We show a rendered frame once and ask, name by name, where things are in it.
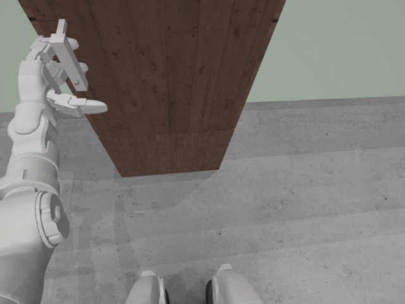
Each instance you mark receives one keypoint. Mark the left robot hand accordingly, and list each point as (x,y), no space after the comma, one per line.
(35,81)

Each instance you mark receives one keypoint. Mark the left robot forearm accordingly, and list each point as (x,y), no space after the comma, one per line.
(34,162)

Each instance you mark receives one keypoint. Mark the left robot shin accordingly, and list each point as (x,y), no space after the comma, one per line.
(148,273)

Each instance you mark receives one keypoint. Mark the handle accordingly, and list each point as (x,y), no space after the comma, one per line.
(66,56)

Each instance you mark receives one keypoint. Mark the cupboard door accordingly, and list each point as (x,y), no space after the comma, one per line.
(163,66)

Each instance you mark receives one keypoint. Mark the robot left upper arm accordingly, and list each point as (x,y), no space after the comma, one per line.
(31,226)

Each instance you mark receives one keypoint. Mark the robot right thigh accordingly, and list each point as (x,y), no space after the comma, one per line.
(232,287)

